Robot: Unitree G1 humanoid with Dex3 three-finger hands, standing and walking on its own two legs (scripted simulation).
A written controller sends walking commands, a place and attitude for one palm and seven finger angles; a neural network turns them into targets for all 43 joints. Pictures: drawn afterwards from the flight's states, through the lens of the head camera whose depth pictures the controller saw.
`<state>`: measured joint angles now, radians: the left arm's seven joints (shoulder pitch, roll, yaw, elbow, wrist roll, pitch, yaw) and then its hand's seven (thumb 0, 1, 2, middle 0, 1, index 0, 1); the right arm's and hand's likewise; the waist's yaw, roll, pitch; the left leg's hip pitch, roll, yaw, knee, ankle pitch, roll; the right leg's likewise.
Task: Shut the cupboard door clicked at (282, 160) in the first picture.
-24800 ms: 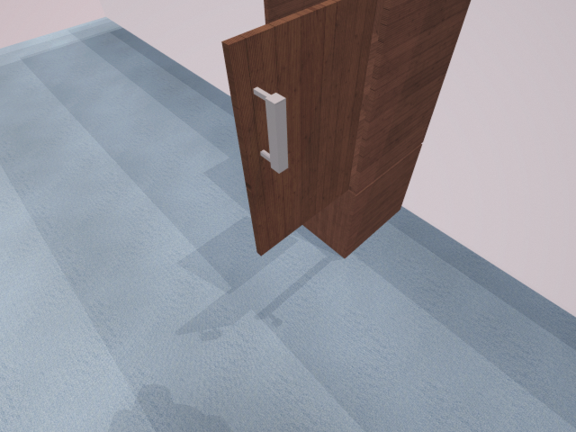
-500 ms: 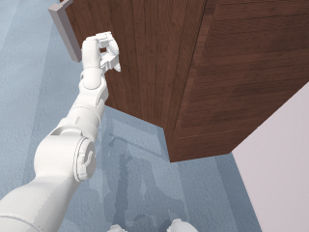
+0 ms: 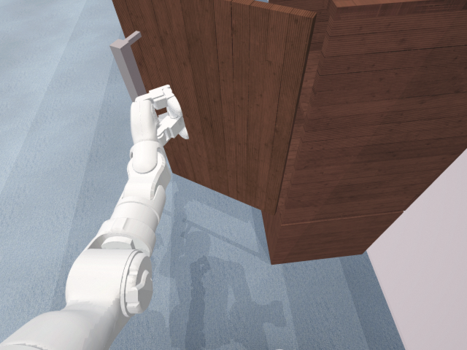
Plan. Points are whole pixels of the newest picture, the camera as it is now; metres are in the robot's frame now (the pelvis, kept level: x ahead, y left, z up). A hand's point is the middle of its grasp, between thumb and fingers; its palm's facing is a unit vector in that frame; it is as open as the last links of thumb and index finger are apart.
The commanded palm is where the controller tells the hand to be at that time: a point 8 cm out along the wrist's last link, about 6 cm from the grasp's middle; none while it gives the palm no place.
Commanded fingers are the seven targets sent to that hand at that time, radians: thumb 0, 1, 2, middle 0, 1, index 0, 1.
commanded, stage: draw the hand back to the body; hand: left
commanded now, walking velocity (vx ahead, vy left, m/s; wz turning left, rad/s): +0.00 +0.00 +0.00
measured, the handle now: (139, 74) +0.65 +0.16 +0.11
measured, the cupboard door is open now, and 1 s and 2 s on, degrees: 57 57 57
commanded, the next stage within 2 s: step back with the hand held close in 1.42 s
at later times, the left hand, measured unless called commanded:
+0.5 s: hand (94, 201) +0.31 +0.17 +0.15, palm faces +0.07 -0.99 -0.15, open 3.0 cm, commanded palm +0.28 +0.22 +0.16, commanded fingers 0.00 0.90 0.90 -0.92 -1.08 -0.92 -1.08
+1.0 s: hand out of the picture +0.20 +0.29 +0.17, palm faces +0.44 -0.81 -0.39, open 5.8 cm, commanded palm +0.14 +0.33 +0.20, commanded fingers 0.00 0.90 0.90 -0.23 -0.33 -0.23 -0.33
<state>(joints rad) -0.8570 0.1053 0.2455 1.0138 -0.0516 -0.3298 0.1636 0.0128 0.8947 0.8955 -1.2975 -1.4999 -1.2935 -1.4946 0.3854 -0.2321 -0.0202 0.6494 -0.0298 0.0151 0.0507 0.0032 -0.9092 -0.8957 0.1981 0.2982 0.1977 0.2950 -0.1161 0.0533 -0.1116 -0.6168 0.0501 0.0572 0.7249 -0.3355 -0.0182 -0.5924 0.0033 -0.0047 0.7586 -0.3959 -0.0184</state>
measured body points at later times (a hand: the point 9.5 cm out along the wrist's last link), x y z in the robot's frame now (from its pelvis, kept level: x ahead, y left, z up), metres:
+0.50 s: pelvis -0.01 +0.02 +0.03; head -0.02 +0.00 +0.47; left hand +0.30 +0.22 +0.15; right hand +0.18 -0.21 -0.06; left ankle +0.00 +0.14 -0.71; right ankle -0.02 -0.11 -0.71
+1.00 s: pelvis +0.00 +0.03 +0.03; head -0.01 +0.00 +0.48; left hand +0.17 +0.33 +0.20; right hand +0.19 -0.18 -0.06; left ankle +0.00 +0.14 -0.71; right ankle -0.02 -0.11 -0.71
